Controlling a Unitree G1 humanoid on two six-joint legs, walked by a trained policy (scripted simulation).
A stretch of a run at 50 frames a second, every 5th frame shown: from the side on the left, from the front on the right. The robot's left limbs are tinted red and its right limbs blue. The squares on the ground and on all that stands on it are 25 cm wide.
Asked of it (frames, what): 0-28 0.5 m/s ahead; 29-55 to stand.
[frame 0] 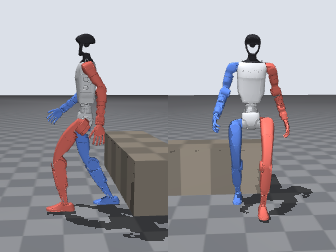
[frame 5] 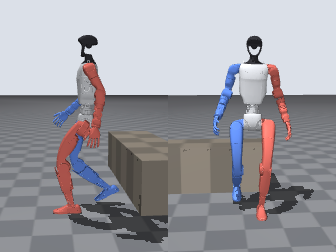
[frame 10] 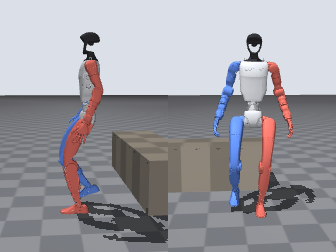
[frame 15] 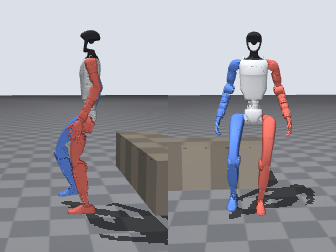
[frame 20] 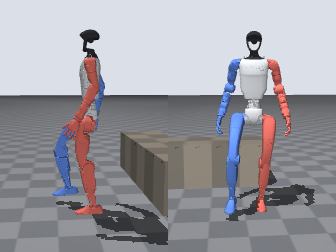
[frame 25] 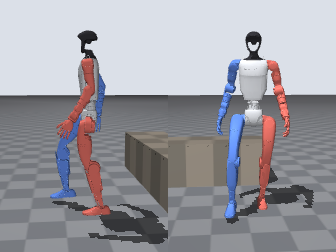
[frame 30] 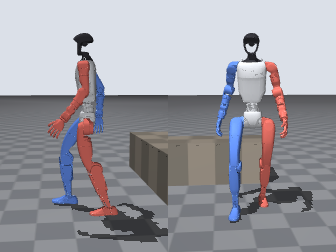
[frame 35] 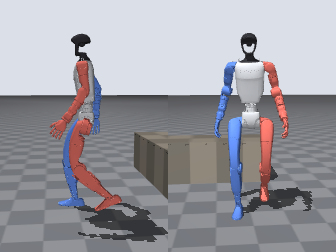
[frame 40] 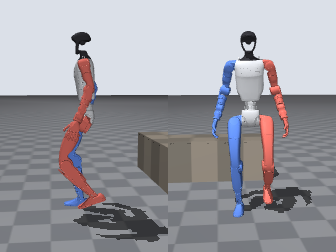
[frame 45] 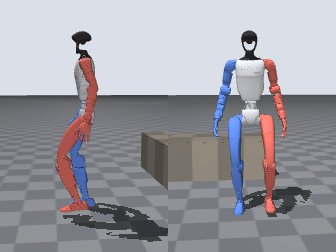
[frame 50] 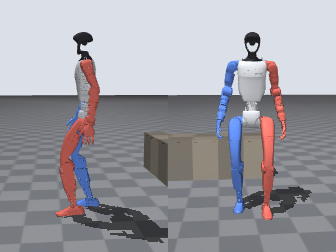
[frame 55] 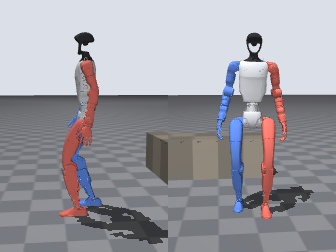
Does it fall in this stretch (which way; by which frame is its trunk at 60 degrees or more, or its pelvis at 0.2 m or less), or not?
no
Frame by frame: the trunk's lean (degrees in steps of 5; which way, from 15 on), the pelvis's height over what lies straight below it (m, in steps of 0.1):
0: 0, 0.8
5: 0, 0.7
10: 0, 0.8
15: 0, 0.8
20: 0, 0.8
25: 0, 0.8
30: 5, 0.8
35: 5, 0.8
40: 5, 0.8
45: 5, 0.8
50: 5, 0.8
55: 0, 0.8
